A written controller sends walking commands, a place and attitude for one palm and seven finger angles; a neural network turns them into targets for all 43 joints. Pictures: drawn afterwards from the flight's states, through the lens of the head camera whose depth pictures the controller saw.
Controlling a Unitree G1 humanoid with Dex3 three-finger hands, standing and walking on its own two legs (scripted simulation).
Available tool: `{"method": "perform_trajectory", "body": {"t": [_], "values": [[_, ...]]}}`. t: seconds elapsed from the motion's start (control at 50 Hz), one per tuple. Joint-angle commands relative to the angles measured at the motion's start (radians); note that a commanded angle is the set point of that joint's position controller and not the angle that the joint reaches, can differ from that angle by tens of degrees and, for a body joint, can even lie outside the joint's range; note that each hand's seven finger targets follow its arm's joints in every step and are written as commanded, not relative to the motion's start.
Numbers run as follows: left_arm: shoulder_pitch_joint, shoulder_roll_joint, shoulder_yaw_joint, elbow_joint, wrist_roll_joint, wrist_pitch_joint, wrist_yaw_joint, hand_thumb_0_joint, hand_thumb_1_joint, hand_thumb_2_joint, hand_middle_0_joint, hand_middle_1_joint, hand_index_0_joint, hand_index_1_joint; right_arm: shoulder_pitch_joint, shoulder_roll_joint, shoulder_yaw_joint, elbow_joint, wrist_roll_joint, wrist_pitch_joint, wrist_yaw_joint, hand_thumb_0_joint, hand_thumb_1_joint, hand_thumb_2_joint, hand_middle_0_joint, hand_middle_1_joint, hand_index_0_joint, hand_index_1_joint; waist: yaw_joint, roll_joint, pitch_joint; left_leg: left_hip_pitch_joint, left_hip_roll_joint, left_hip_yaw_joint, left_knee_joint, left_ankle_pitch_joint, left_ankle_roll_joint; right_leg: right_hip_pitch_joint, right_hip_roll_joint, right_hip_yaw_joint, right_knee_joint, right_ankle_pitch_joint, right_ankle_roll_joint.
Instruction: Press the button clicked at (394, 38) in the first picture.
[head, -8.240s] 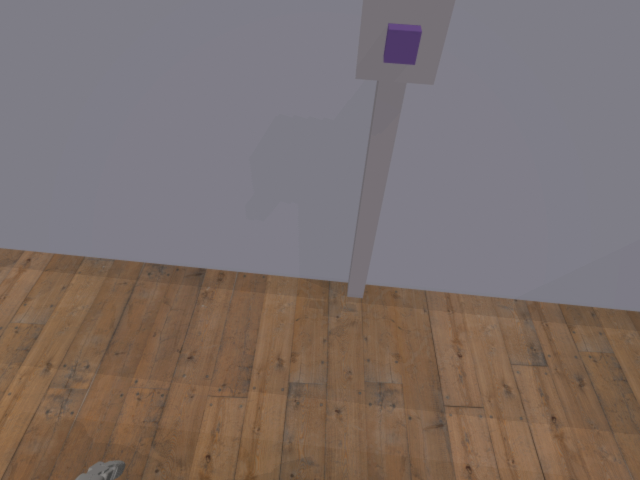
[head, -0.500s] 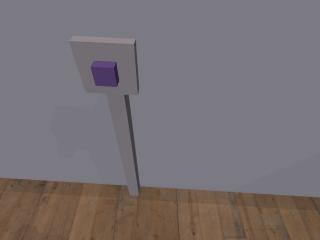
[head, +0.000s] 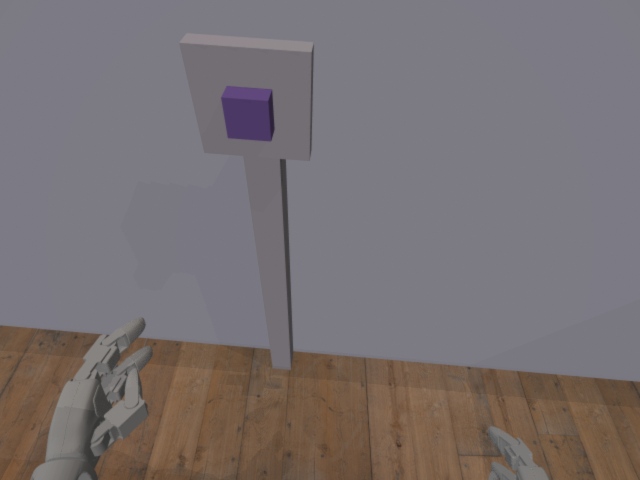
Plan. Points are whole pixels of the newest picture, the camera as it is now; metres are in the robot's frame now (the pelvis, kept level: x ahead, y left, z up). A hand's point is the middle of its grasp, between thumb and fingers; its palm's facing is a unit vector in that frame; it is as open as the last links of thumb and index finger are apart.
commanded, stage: raise the hand and make a fist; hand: left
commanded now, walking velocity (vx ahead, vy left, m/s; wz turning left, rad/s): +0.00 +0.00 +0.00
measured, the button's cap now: (249, 112) +0.53 +0.11 +0.19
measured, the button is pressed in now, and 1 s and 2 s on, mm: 0 0 0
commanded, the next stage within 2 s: aim a knuckle at the button in 1.80 s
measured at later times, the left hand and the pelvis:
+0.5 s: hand (146, 398) +0.21 +0.20 +0.04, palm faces -0.02 -1.00 -0.07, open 3.6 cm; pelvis +0.01 -0.02 -0.03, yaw +1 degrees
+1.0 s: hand (141, 338) +0.24 +0.19 +0.12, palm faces +0.00 -0.99 -0.10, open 3.1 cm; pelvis +0.04 -0.03 +0.00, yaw +1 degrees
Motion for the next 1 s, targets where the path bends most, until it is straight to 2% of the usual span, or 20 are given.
{"method": "perform_trajectory", "body": {"t": [0.0,0.02,0.04,0.06,0.08,0.14,0.18,0.22,0.24,0.28,0.3,0.34,0.4,0.48,0.54,0.58,0.7,0.78,0.84,0.98], "values": [[0.051,0.08,0.072,0.042,-0.112,-0.301,-0.228,0.0,0.9,0.9,-0.502,-0.63,-0.502,-0.63,-0.17,-0.174,-0.058,-0.226,0.015,-0.079,0.003,0.0,-0.9,-0.9,0.2,0.3,0.2,0.3,0.038,-0.17,-0.01,-0.271,0.066,-0.145,0.144,-0.31,-0.093,-0.376,0.026,0.011,0.106,-0.354,-0.001],[0.033,0.112,0.093,0.007,-0.123,-0.347,-0.281,0.0,0.9,0.9,-0.53,-0.66,-0.53,-0.66,-0.167,-0.18,-0.061,-0.258,0.021,-0.093,0.006,0.0,-0.9,-0.9,0.2,0.3,0.2,0.3,0.052,-0.129,-0.064,-0.305,0.067,-0.141,0.184,-0.331,-0.082,-0.384,0.025,0.041,0.14,-0.384,-0.005],[0.025,0.146,0.11,-0.026,-0.129,-0.339,-0.307,0.0,0.9,0.9,-0.558,-0.69,-0.558,-0.69,-0.159,-0.184,-0.06,-0.285,0.025,-0.095,0.009,0.0,-0.9,-0.9,0.2,0.3,0.2,0.3,0.07,-0.048,-0.107,-0.305,0.07,-0.14,0.193,-0.343,-0.074,-0.376,0.025,0.065,0.166,-0.375,-0.009],[-0.027,0.175,0.118,-0.125,-0.144,-0.317,-0.321,0.0,0.9,0.9,-0.585,-0.72,-0.585,-0.72,-0.168,-0.183,-0.057,-0.326,0.032,-0.097,0.005,0.0,-0.9,-0.9,0.2,0.3,0.2,0.3,0.084,0.022,-0.215,-0.279,0.068,-0.143,0.19,-0.373,-0.066,-0.345,0.021,0.087,0.171,-0.387,-0.006],[-0.038,0.202,0.134,-0.181,-0.152,-0.276,-0.317,0.0,0.9,0.9,-0.613,-0.75,-0.613,-0.75,-0.149,-0.177,-0.049,-0.35,0.039,-0.092,0.0,0.0,-0.9,-0.9,0.2,0.3,0.2,0.3,0.089,0.077,-0.252,-0.253,0.074,-0.16,0.164,-0.418,-0.065,-0.33,0.023,0.095,0.16,-0.398,-0.005],[-0.12,0.218,0.117,-0.4,-0.153,-0.185,-0.25,0.0,0.9,0.9,-0.695,-0.84,-0.695,-0.84,-0.123,-0.169,-0.027,-0.369,0.049,-0.084,-0.025,0.0,-0.9,-0.9,0.2,0.3,0.2,0.3,0.056,0.104,-0.246,-0.195,0.092,-0.23,0.098,-0.494,-0.052,-0.32,0.044,0.071,0.144,-0.36,0.001],[-0.12,0.212,0.101,-0.491,-0.131,-0.158,-0.194,0.0,0.9,0.9,-0.75,-0.9,-0.75,-0.9,-0.098,-0.148,-0.018,-0.355,0.048,-0.084,-0.042,0.0,-0.9,-0.9,0.2,0.3,0.2,0.3,0.034,0.133,-0.205,-0.172,0.094,-0.222,0.098,-0.463,-0.04,-0.294,0.042,0.069,0.108,-0.331,-0.001],[-0.1,0.204,0.086,-0.511,-0.103,-0.142,-0.155,0.0,0.9,0.9,-0.805,-0.96,-0.805,-0.96,-0.088,-0.136,-0.007,-0.335,0.044,-0.082,-0.052,0.0,-0.9,-0.9,0.2,0.3,0.2,0.3,0.019,0.136,-0.154,-0.165,0.1,-0.222,0.096,-0.418,-0.036,-0.288,0.047,0.051,0.095,-0.29,-0.003],[-0.107,0.213,0.089,-0.509,-0.096,-0.136,-0.148,0.0,0.9,0.9,-0.832,-0.99,-0.832,-0.99,-0.092,-0.135,-0.003,-0.326,0.039,-0.08,-0.055,0.0,-0.9,-0.9,0.2,0.3,0.2,0.3,0.016,0.107,-0.149,-0.17,0.1,-0.231,0.095,-0.399,-0.034,-0.282,0.054,0.041,0.098,-0.271,-0.004],[-0.064,0.199,0.087,-0.452,-0.093,-0.108,-0.154,0.0,0.9,0.9,-0.887,-1.05,-0.887,-1.05,-0.089,-0.128,0.0,-0.311,0.042,-0.079,-0.057,0.0,-0.9,-0.9,0.2,0.3,0.2,0.3,0.016,0.13,-0.114,-0.156,0.097,-0.214,0.102,-0.324,-0.037,-0.261,0.055,0.034,0.072,-0.227,-0.005],[-0.051,0.2,0.086,-0.445,-0.094,-0.092,-0.164,0.0,0.9,0.9,-0.915,-1.08,-0.915,-1.08,-0.09,-0.128,0.003,-0.309,0.042,-0.081,-0.056,0.0,-0.9,-0.9,0.2,0.3,0.2,0.3,0.019,0.148,-0.117,-0.14,0.096,-0.209,0.102,-0.289,-0.038,-0.249,0.055,0.028,0.064,-0.201,-0.005],[-0.02,0.209,0.111,-0.389,-0.106,-0.049,-0.182,0.0,0.9,0.9,-0.97,-1.14,-0.97,-1.14,-0.096,-0.123,0.005,-0.305,0.044,-0.081,-0.056,0.0,-0.9,-0.9,0.2,0.3,0.2,0.3,0.033,0.102,-0.133,-0.142,0.091,-0.197,0.105,-0.221,-0.037,-0.191,0.055,0.032,0.033,-0.175,-0.004],[-0.004,0.22,0.138,-0.426,-0.136,-0.009,-0.209,0.0,0.9,0.9,-1.053,-1.23,-1.053,-1.23,-0.092,-0.12,0.005,-0.312,0.047,-0.088,-0.058,0.0,-0.9,-0.9,0.2,0.3,0.2,0.3,0.047,0.094,-0.191,-0.087,0.087,-0.17,0.111,-0.086,-0.036,-0.118,0.049,0.036,0.001,-0.088,0.001],[0.009,0.215,0.157,-0.476,-0.158,0.003,-0.211,0.0,0.9,0.9,-1.163,-1.35,-1.163,-1.35,-0.093,-0.113,0.005,-0.306,0.043,-0.103,-0.052,0.0,-0.9,-0.9,0.2,0.3,0.2,0.3,0.06,0.088,-0.23,-0.024,0.086,-0.155,0.105,0.058,-0.037,-0.05,0.05,0.028,-0.006,0.066,0.005],[0.025,0.217,0.168,-0.477,-0.158,0.006,-0.207,0.0,0.9,0.9,-1.245,-1.44,-1.245,-1.44,-0.096,-0.114,0.001,-0.293,0.043,-0.111,-0.048,0.0,-0.9,-0.9,0.2,0.3,0.2,0.3,0.065,0.08,-0.21,-0.002,0.085,-0.15,0.095,0.111,-0.038,-0.027,0.052,0.025,-0.015,0.128,0.007],[0.022,0.202,0.149,-0.492,-0.156,0.014,-0.207,0.0,0.9,0.9,-1.3,-1.5,-1.3,-1.5,-0.091,-0.116,0.0,-0.292,0.046,-0.114,-0.047,0.0,-0.9,-0.9,0.2,0.3,0.2,0.3,0.058,0.077,-0.197,0.017,0.086,-0.145,0.08,0.12,-0.038,-0.027,0.048,0.019,-0.026,0.148,0.011],[0.004,0.226,0.161,-0.555,-0.145,0.05,-0.195,0.0,0.9,0.9,-1.3,-1.5,-1.3,-1.5,-0.091,-0.121,0.002,-0.292,0.049,-0.116,-0.052,0.0,-0.9,-0.9,0.2,0.3,0.2,0.3,0.064,0.087,-0.192,0.086,0.087,-0.146,0.036,0.151,-0.038,0.006,0.043,0.01,-0.061,0.178,0.01],[-0.037,0.24,0.172,-0.576,-0.149,0.077,-0.186,0.0,0.9,0.9,-1.3,-1.5,-1.3,-1.5,-0.096,-0.123,0.009,-0.287,0.051,-0.116,-0.059,0.0,-0.9,-0.9,0.2,0.3,0.2,0.3,0.069,0.088,-0.181,0.125,0.087,-0.142,0.006,0.159,-0.038,0.041,0.041,0.01,-0.091,0.193,0.01],[-0.079,0.237,0.165,-0.558,-0.154,0.11,-0.189,0.0,0.9,0.9,-1.3,-1.5,-1.3,-1.5,-0.103,-0.127,0.02,-0.281,0.053,-0.113,-0.066,0.0,-0.9,-0.9,0.2,0.3,0.2,0.3,0.066,0.086,-0.132,0.137,0.085,-0.143,-0.016,0.145,-0.035,0.052,0.041,0.016,-0.125,0.188,0.011],[-0.18,0.271,0.176,-0.585,-0.153,0.179,-0.199,0.0,0.9,0.9,-1.3,-1.5,-1.3,-1.5,-0.125,-0.128,0.04,-0.276,0.056,-0.12,-0.074,0.0,-0.9,-0.9,0.2,0.3,0.2,0.3,0.076,0.087,-0.131,0.214,0.086,-0.147,-0.08,0.148,-0.032,0.109,0.035,0.013,-0.183,0.193,0.009]]}}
